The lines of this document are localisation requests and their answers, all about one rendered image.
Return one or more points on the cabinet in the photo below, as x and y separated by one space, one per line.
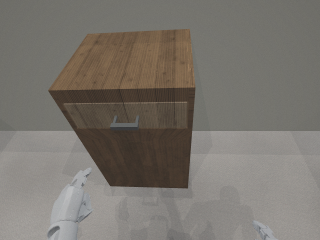
133 67

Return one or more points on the robot right hand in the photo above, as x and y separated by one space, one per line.
265 232

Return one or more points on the robot left hand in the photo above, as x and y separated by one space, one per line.
72 204

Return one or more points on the handle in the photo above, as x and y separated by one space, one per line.
125 126

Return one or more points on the robot left forearm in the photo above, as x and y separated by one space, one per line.
63 230

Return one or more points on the drawer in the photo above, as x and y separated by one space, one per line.
151 114

